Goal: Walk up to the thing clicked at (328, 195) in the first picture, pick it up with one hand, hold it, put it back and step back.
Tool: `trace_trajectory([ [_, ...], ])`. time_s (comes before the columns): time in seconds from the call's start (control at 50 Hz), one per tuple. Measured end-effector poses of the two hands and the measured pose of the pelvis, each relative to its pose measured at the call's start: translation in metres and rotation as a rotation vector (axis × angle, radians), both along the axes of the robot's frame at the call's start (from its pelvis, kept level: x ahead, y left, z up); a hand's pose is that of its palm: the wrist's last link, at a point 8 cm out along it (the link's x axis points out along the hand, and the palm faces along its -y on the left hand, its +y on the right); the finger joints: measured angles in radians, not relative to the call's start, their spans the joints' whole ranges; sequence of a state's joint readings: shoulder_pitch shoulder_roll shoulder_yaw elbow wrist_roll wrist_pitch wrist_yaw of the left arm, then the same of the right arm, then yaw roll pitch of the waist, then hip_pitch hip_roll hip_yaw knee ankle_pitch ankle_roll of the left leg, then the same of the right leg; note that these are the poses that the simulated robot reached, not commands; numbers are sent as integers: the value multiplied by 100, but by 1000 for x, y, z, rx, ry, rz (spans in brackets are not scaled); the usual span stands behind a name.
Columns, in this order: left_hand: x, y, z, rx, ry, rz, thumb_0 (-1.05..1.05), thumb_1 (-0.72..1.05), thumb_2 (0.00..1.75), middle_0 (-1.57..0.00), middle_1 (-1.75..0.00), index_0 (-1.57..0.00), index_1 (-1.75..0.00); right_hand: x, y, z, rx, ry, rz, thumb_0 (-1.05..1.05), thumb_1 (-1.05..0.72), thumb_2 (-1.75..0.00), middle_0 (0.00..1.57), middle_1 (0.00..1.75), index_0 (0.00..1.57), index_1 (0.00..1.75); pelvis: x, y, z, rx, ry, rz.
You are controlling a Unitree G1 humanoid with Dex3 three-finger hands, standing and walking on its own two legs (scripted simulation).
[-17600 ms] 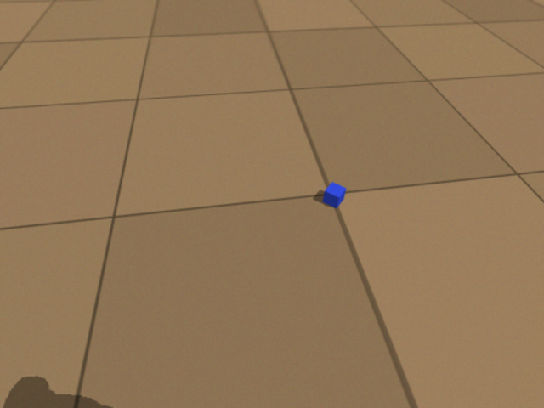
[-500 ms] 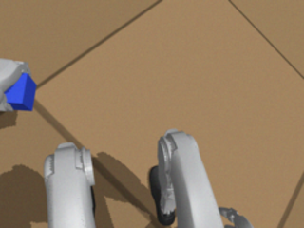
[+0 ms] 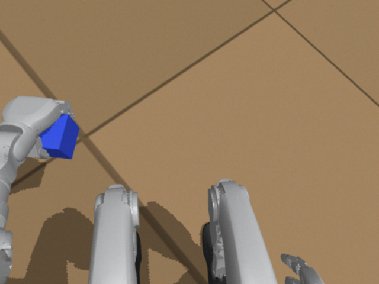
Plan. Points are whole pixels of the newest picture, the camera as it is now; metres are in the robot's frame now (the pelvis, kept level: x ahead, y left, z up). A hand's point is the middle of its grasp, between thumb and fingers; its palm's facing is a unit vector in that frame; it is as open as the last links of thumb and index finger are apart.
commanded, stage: lift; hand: left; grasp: from above
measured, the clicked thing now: (51, 135) +0.44 +0.29 -0.13
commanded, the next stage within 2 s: hold in 1.10 s
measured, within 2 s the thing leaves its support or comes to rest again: neither
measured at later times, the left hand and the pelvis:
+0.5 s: hand out of the picture +0.35 +0.27 +0.12, palm faces -0.45 -0.05 -0.89, open 10.8 cm; pelvis +0.01 +0.00 +0.18, yaw +3 degrees
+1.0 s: hand out of the picture +0.36 +0.26 +0.23, palm faces -0.45 -0.04 -0.89, open 10.8 cm; pelvis +0.05 +0.00 +0.29, yaw +4 degrees
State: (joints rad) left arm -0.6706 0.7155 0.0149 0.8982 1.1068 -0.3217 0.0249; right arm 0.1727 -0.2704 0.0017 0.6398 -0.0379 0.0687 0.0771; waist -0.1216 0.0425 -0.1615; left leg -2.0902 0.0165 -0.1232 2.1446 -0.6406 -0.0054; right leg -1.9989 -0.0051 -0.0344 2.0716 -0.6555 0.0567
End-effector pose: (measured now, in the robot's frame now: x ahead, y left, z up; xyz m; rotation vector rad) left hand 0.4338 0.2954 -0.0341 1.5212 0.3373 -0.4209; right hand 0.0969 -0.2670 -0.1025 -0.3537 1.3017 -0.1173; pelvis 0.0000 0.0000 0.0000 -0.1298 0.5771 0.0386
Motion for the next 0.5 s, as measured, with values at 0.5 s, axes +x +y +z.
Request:
trace_trajectory([
  [0.5,-79,-24,215,-27,-16,53,-2,-17,68,-57,-73,-64,-65,46,15,177,43,-235,-52,1,-92,-90,20,30,20,30,11,-2,181,64,-194,28],
])
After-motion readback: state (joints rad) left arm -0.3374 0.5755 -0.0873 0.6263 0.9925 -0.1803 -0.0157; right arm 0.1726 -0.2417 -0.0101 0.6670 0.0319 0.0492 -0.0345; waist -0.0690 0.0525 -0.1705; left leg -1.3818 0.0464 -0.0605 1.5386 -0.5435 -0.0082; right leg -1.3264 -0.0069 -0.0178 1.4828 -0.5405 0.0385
